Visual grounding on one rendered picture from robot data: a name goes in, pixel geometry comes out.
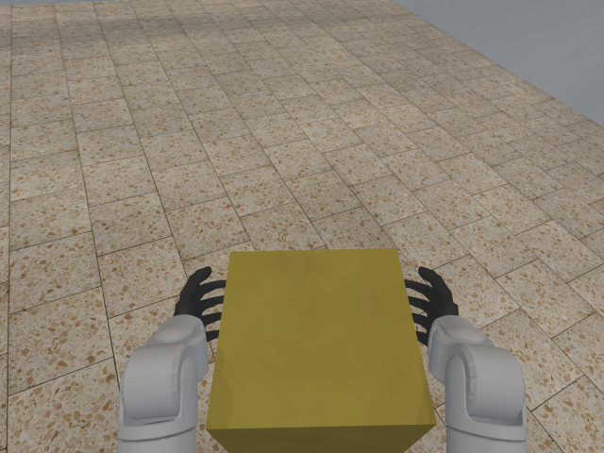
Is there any left robot hand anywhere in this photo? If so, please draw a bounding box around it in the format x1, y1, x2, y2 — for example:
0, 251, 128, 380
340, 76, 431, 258
173, 266, 227, 342

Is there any right robot hand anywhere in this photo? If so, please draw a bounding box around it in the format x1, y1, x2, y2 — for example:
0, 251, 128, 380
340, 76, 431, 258
404, 266, 459, 346

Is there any left robot forearm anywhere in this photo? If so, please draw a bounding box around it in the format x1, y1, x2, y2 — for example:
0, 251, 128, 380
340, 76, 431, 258
117, 314, 209, 453

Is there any right robot forearm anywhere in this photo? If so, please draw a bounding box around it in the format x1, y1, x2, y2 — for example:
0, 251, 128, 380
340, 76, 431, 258
428, 315, 528, 453

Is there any carton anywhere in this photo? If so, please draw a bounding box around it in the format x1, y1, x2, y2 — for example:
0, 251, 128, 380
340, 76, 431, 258
206, 248, 437, 453

